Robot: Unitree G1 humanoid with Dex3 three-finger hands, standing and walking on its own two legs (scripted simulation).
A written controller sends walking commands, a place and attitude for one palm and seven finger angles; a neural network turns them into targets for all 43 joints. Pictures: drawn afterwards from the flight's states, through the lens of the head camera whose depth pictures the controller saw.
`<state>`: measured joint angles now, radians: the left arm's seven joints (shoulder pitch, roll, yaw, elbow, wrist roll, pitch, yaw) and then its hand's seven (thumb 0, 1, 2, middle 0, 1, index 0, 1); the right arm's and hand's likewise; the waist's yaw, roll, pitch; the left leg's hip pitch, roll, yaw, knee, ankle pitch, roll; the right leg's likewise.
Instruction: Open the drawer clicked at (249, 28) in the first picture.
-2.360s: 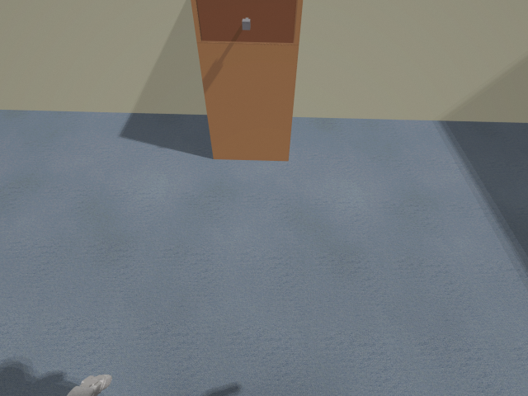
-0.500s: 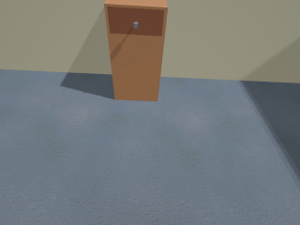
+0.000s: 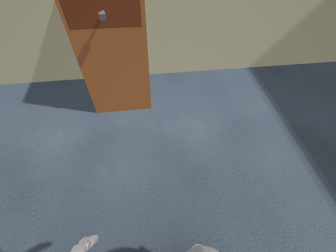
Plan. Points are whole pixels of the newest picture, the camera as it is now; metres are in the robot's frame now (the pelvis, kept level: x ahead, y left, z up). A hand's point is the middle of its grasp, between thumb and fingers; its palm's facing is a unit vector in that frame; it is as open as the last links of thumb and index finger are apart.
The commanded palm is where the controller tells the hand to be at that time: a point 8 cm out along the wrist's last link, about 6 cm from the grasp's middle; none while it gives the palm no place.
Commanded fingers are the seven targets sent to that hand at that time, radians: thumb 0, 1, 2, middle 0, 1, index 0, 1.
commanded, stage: walk to a spot facing it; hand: left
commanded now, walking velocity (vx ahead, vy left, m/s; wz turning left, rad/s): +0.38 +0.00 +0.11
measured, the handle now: (102, 14) +1.17 +0.35 +0.01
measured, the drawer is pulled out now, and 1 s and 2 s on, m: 0.00 0.00 0.00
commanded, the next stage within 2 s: turn to face it in 0.66 s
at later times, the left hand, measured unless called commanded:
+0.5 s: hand out of the picture +0.12 +0.22 -0.17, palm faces +0.14 -0.98 -0.11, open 7.4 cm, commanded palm none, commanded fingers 0.00 0.90 0.90 -0.20 -0.30 -0.20 -0.30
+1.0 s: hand (120, 135) +0.52 +0.19 -0.15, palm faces -0.08 -0.98 -0.21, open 7.4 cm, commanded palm none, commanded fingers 0.00 0.90 0.90 -0.20 -0.30 -0.20 -0.30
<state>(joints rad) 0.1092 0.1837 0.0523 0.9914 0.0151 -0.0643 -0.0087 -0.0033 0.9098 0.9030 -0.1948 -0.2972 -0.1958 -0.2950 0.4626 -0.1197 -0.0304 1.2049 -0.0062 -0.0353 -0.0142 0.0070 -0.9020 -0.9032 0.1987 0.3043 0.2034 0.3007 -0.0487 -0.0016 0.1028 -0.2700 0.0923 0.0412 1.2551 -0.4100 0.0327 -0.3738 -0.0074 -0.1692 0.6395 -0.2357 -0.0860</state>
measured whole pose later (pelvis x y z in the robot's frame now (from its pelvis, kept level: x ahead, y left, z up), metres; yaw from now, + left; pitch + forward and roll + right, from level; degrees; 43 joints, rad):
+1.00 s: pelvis +0.39 +0.02 +0.00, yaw -3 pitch -2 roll +0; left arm 0.10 0.15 0.04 1.00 0.02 -0.06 0.00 0.00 0.91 0.90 -0.19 -0.30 -0.20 -0.29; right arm 0.41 -0.12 -0.03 1.17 0.00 -0.01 -0.03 0.00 -0.90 -0.90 0.20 0.30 0.20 0.30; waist -0.06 0.04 0.10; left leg -0.23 0.10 0.10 1.06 -0.55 -0.02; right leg -0.38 -0.06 -0.18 0.65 -0.23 -0.06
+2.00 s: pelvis +0.50 +0.05 +0.03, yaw +10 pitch -1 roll +0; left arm 0.45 0.07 0.02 1.14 0.03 -0.06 0.01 0.00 0.91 0.90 -0.20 -0.30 -0.20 -0.30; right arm 0.23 -0.18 -0.07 1.06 -0.02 0.01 0.03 0.00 -0.91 -0.90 0.19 0.30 0.20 0.30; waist 0.03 0.02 0.03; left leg -0.51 0.11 0.08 0.81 -0.21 0.00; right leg -0.01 -0.06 -0.16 0.32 -0.29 0.02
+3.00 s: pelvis +0.62 +0.14 +0.01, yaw +9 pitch -1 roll +0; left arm 0.17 0.21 0.07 1.02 0.02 0.07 0.03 0.00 0.91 0.90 -0.20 -0.30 -0.20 -0.30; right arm 0.21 -0.16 -0.04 1.01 -0.02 0.02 -0.02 0.00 -0.91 -0.90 0.19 0.30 0.20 0.30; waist 0.01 -0.05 0.07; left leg -0.24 0.01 0.06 0.57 -0.32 0.03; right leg -0.40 -0.07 -0.06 0.67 -0.35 0.01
